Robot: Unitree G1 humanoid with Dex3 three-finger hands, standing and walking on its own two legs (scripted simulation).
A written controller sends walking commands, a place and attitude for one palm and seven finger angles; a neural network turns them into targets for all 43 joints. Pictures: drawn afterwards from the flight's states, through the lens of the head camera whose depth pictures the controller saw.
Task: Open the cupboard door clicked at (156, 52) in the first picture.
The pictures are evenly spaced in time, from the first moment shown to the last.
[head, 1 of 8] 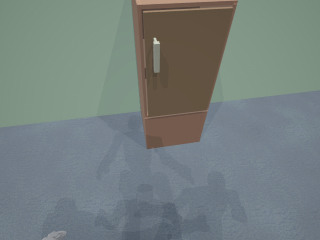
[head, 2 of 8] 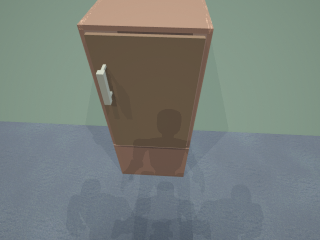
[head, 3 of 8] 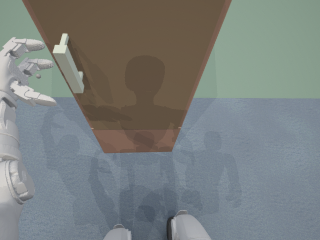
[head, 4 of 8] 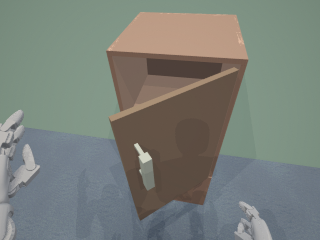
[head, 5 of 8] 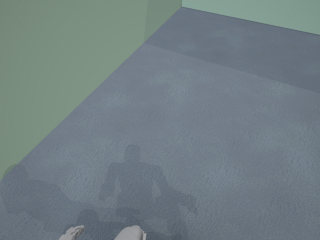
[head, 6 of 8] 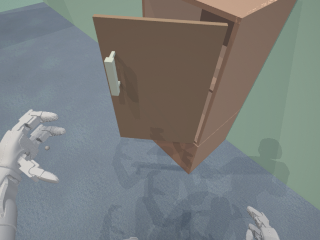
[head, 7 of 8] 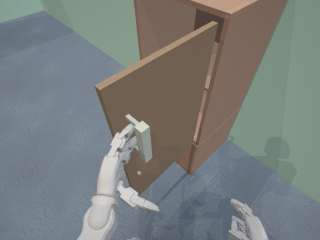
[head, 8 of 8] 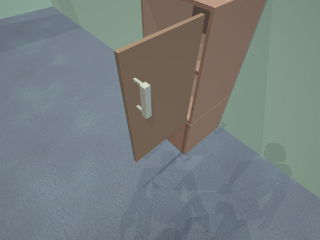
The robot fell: no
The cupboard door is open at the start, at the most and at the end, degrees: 0 92 92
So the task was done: yes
